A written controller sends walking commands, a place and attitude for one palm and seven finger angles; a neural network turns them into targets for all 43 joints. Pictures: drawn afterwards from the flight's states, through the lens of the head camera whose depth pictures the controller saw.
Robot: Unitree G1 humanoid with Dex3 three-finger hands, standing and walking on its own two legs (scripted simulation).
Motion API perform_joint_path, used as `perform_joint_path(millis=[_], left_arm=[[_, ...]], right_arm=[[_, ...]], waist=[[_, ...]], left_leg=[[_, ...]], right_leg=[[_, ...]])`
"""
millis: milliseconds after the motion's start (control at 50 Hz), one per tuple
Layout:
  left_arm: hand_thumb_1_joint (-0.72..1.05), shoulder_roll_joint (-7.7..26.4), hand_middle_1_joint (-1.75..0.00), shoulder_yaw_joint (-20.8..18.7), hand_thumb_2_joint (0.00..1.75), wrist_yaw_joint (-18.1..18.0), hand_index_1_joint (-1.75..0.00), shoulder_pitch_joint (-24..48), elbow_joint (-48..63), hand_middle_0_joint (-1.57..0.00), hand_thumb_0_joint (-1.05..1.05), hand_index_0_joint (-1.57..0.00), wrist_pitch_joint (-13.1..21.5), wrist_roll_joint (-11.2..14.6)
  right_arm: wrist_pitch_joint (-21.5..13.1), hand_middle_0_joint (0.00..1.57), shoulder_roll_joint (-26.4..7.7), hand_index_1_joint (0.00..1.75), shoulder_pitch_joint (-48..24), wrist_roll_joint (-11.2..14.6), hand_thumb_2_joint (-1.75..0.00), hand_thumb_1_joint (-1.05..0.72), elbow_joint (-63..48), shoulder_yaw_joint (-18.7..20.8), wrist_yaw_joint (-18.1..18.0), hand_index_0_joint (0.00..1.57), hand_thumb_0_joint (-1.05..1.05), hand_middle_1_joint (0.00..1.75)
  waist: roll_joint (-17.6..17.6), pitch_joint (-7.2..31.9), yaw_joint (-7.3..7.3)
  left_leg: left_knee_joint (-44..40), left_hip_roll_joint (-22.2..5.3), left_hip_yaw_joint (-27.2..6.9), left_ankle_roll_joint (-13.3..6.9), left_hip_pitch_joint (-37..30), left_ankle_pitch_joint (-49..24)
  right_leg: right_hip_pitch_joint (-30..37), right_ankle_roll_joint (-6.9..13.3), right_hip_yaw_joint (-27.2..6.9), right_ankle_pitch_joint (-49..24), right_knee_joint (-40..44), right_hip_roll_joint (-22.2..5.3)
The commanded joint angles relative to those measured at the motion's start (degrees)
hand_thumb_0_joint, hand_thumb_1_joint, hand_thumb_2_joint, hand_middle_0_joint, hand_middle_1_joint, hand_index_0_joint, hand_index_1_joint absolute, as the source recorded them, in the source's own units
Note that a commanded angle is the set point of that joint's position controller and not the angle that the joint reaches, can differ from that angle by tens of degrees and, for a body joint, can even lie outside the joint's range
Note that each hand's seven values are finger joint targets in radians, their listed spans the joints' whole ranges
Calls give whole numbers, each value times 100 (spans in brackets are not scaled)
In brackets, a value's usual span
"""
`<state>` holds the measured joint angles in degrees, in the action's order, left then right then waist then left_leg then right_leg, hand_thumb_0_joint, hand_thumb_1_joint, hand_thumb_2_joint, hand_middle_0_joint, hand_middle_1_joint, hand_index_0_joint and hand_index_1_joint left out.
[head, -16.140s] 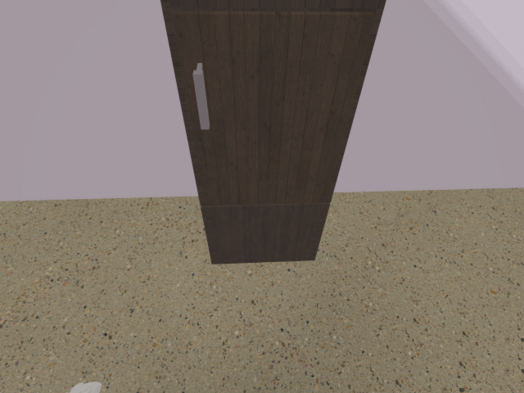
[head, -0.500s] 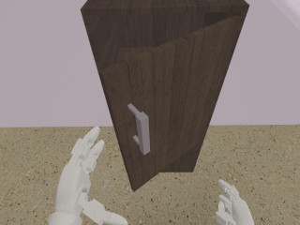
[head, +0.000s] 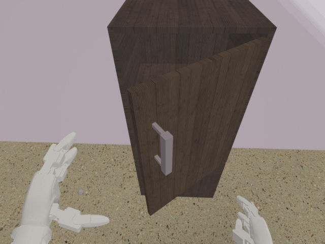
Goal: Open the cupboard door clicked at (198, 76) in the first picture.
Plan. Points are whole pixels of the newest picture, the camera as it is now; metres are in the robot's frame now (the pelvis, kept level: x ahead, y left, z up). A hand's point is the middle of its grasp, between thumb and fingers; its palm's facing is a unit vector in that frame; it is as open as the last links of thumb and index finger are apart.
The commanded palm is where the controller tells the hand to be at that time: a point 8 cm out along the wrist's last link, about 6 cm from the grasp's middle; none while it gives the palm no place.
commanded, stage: draw the hand back to the body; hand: left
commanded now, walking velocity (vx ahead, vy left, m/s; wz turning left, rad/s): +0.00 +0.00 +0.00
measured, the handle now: (161, 149) +0.32 +0.04 +0.10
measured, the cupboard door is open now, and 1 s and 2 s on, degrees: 38 38 38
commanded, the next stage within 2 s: step back with the hand held close in 0.92 s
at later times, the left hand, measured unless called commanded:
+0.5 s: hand (38, 167) +0.20 +0.26 +0.17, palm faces +0.41 -0.82 -0.39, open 9.6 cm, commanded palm +0.15 +0.30 +0.19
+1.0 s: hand (37, 165) +0.20 +0.26 +0.18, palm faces +0.45 -0.81 -0.39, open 7.4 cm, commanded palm +0.15 +0.29 +0.19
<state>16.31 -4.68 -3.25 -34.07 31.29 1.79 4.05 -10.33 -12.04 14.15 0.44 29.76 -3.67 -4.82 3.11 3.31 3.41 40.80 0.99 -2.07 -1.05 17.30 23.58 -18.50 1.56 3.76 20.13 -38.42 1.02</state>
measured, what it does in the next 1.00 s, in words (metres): stands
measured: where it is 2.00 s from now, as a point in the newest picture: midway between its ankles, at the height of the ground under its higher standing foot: outside the picture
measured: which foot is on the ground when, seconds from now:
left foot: down 0.00-1.00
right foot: down 0.00-1.00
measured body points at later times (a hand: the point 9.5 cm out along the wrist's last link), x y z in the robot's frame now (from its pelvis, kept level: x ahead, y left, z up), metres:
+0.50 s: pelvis +0.01 +0.01 +0.02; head -0.01 -0.01 +0.47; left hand +0.17 +0.30 +0.20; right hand +0.19 -0.21 -0.06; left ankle -0.02 +0.11 -0.72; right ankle +0.00 -0.10 -0.72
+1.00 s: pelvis +0.01 +0.00 +0.02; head -0.01 -0.02 +0.47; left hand +0.17 +0.30 +0.20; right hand +0.19 -0.22 -0.06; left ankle -0.02 +0.11 -0.72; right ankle +0.00 -0.10 -0.72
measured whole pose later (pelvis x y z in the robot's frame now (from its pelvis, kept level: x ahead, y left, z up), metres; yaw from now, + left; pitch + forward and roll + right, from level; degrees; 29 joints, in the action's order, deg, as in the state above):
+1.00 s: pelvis +0.01 +0.00 +0.02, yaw -1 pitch -4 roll -1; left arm 19.1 -18.6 -6.9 -26.5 22.4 5.1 3.4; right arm -6.7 -12.4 10.9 -0.1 36.9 -1.5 -4.1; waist 3.5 -1.1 4.3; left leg 24.8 0.6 -0.9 -0.8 4.3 16.4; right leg -6.4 1.7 2.3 13.2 -23.6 1.5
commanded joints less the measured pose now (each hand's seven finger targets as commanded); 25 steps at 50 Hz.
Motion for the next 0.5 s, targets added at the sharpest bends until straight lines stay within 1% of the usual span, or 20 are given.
perform_joint_path(millis=[0, 20, 40, 60, 80, 120, 140, 160, 180, 200, 240, 260, 280, 300, 320, 340, 360, 420, 440, 480], left_arm=[[-1, 563, -30, -509, 51, -274, -30, 282, 1223, -17, 0, -17, 521, -188], [2, 583, -30, -542, 52, -290, -30, 317, 1212, -17, 0, -17, 529, -193], [6, 703, -30, -669, 54, -332, -30, 364, 1069, -17, 0, -17, 531, -205], [9, 673, -30, -698, 55, -345, -30, 390, 1030, -17, 0, -17, 535, -190], [13, 696, -30, -750, 57, -355, -30, 454, 1023, -17, 0, -17, 565, -196], [20, 792, -30, -914, 60, -385, -30, 565, 994, -18, 0, -18, 592, -192], [23, 894, -30, -1019, 62, -412, -30, 676, 942, -18, 0, -18, 617, -202], [27, 844, -30, -1028, 63, -417, -30, 681, 943, -18, 0, -18, 624, -190], [31, 866, -30, -1086, 64, -423, -30, 679, 931, -18, 0, -18, 638, -199], [34, 855, -30, -1127, 66, -424, -30, 684, 924, -18, 0, -18, 633, -185], [41, 1004, -30, -1336, 69, -452, -30, 751, 749, -18, 0, -18, 636, -180], [44, 967, -30, -1344, 70, -444, -30, 752, 783, -18, 0, -18, 635, -174], [48, 936, -30, -1363, 72, -437, -30, 794, 716, -19, 0, -19, 644, -158], [51, 980, -30, -1422, 74, -438, -30, 852, 733, -19, 0, -19, 650, -159], [55, 1033, -30, -1496, 75, -446, -30, 906, 764, -19, 0, -19, 666, -161], [58, 1137, -30, -1597, 76, -464, -30, 959, 708, -19, 0, -19, 669, -177], [62, 1109, -30, -1631, 78, -465, -30, 933, 654, -19, 0, -19, 657, -151], [73, 1238, -30, -1875, 82, -471, -30, 1030, 587, -19, 0, -19, 666, -117], [76, 1337, -30, -1982, 84, -484, -30, 1100, 540, -19, 0, -19, 671, -123], [83, 1331, -30, -2054, 87, -486, -30, 1163, 502, -20, 0, -20, 676, -94]], right_arm=[[-276, 20, -507, 30, -684, -19, -90, -90, -852, 250, -46, 20, 0, 30], [-266, 20, -515, 30, -742, -26, -90, -90, -835, 248, -42, 20, 0, 30], [-263, 20, -538, 30, -801, -17, -90, -90, -775, 260, -60, 20, 0, 30], [-241, 20, -528, 30, -810, -29, -90, -90, -753, 250, -59, 20, 0, 30], [-228, 20, -531, 30, -828, -22, -90, -90, -729, 266, -62, 20, 0, 30], [-215, 20, -537, 30, -859, -35, -90, -90, -677, 275, -69, 20, 0, 30], [-211, 20, -562, 30, -887, -32, -90, -90, -630, 277, -82, 20, 0, 30], [-210, 20, -550, 30, -906, -33, -90, -90, -631, 285, -89, 20, 0, 30], [-213, 20, -553, 30, -902, -34, -90, -90, -592, 292, -81, 20, 0, 30], [-206, 20, -545, 30, -917, -40, -90, -90, -572, 291, -77, 20, 0, 30], [-179, 20, -576, 30, -929, -44, -90, -90, -494, 324, -78, 20, 0, 30], [-161, 20, -572, 30, -937, -40, -90, -90, -496, 333, -70, 20, 0, 30], [-151, 20, -565, 30, -947, -42, -90, -90, -467, 327, -55, 20, 0, 30], [-143, 20, -584, 30, -951, -42, -90, -90, -452, 337, -44, 20, 0, 30], [-144, 20, -585, 30, -942, -38, -90, -90, -440, 352, -40, 20, 0, 30], [-136, 20, -611, 30, -963, -36, -90, -90, -400, 362, -45, 20, 0, 30], [-120, 20, -594, 30, -969, -41, -90, -90, -397, 360, -44, 20, 0, 30], [-75, 20, -602, 30, -978, -40, -90, -90, -353, 386, -23, 20, 0, 30], [-61, 20, -621, 30, -1011, -28, -90, -90, -334, 402, -31, 20, 0, 30], [-28, 20, -603, 30, -992, -29, -90, -90, -308, 403, -21, 20, 0, 30]], waist=[[8, 107, -26], [27, 70, -13], [46, -25, 3], [-6, -100, -14], [-107, -86, -11], [-28, -60, 5], [-76, -119, 17], [-25, -157, 10], [41, -71, 25], [179, -67, 40], [-53, -51, 56], [-5, -67, 45], [-36, -97, 48], [52, -70, 53], [52, -39, 57], [174, -54, 72], [125, -99, 73], [31, -15, 88], [133, -62, 103], [225, -60, 87]], left_leg=[[-1062, -126, -64, 10, -120, -1593], [-1141, -130, -69, 16, -153, -1543], [-1217, -143, -83, 21, -178, -1536], [-1310, -147, -90, 27, -193, -1458], [-1352, -154, -84, 24, -264, -1449], [-1456, -147, -64, 21, -342, -1403], [-1530, -161, -106, 34, -344, -1381], [-1569, -157, -86, 30, -390, -1410], [-1616, -163, -83, 43, -459, -1495], [-1630, -152, -52, 41, -506, -1599], [-1700, -179, -68, 51, -546, -1728], [-1733, -185, -52, 58, -574, -1792], [-1764, -181, -62, 65, -578, -1809], [-1788, -182, -60, 67, -617, -1874], [-1805, -184, -51, 73, -662, -1970], [-1831, -198, -61, 87, -688, -2025], [-1850, -193, -47, 85, -696, -2075], [-1889, -194, -29, 89, -750, -2171], [-1904, -201, -22, 95, -741, -2189], [-1930, -194, -7, 99, -808, -2215]], right_leg=[[647, -14, -184, -1150, 907, -177], [687, -13, -180, -1085, 961, -170], [737, 2, -182, -1065, 1031, -169], [765, -5, -180, -1002, 1086, -165], [786, -11, -185, -973, 1144, -156], [900, -8, -202, -938, 1246, -163], [948, 7, -182, -893, 1289, -158], [958, 0, -203, -947, 1302, -158], [1029, 3, -186, -1005, 1305, -154], [1082, 6, -205, -1120, 1336, -157], [1207, 13, -198, -1238, 1390, -152], [1226, 1, -201, -1293, 1388, -142], [1237, -3, -189, -1291, 1415, -140], [1279, 5, -208, -1342, 1432, -137], [1314, 8, -207, -1414, 1439, -139], [1345, 23, -203, -1438, 1456, -135], [1347, 13, -206, -1507, 1470, -136], [1455, 10, -221, -1596, 1523, -127], [1483, 25, -230, -1609, 1546, -136], [1476, 17, -241, -1632, 1580, -135]])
